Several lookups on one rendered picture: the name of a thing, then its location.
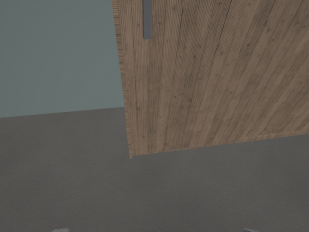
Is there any handle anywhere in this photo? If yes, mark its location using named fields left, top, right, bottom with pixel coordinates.
left=142, top=0, right=153, bottom=40

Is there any wardrobe door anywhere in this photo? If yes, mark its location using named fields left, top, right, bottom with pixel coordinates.
left=242, top=29, right=309, bottom=137
left=118, top=0, right=309, bottom=155

